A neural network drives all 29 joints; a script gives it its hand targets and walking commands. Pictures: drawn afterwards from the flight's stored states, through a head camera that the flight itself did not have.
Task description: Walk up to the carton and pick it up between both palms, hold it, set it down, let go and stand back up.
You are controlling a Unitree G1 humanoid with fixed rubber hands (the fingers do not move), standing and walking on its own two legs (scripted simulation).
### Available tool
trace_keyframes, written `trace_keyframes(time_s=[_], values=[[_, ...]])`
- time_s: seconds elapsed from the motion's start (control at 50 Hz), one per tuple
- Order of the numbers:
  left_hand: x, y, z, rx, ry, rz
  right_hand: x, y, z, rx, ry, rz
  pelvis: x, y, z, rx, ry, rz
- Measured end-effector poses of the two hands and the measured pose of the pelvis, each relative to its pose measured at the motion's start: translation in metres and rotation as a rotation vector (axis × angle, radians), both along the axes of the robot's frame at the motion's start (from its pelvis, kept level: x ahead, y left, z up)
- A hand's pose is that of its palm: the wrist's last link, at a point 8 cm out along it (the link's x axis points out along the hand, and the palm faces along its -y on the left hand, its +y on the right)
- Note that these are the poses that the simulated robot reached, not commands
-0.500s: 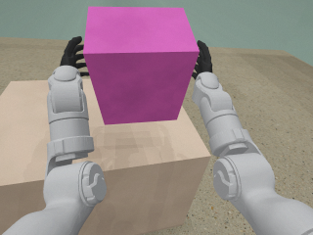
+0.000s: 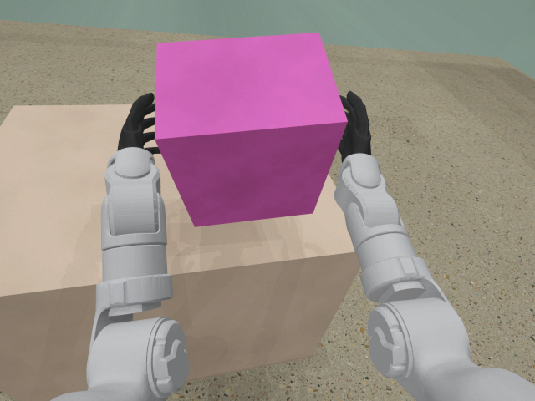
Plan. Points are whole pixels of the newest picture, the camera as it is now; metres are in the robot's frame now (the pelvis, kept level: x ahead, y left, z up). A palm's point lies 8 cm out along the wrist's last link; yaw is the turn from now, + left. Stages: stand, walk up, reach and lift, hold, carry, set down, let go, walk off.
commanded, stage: set down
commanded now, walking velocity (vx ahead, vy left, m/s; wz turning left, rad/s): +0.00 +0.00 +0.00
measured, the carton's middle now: (248, 143) +0.45 +0.00 +0.17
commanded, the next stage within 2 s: none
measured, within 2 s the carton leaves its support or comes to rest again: neither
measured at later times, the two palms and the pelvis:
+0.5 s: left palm (142, 172) +0.40 +0.15 +0.16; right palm (343, 166) +0.39 -0.15 +0.17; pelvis +0.01 +0.01 +0.00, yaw -1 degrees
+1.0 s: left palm (145, 183) +0.41 +0.16 +0.13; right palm (335, 183) +0.40 -0.15 +0.13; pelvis +0.02 +0.00 +0.00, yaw -1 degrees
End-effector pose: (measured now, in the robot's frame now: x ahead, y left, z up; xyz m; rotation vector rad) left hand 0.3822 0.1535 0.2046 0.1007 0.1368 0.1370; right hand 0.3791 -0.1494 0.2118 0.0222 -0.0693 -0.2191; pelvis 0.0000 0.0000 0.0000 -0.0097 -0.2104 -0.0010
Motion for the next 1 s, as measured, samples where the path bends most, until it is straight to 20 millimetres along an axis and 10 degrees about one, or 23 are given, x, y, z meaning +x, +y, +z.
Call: trace_keyframes(time_s=[1.0], values=[[0.025, 0.003, -0.078, -0.037, 0.116, -0.013, 0.018, 0.001, -0.080, 0.001, 0.160, 0.009, 0.019, 0.002, 0.003, 0.005, 0.094, -0.024]])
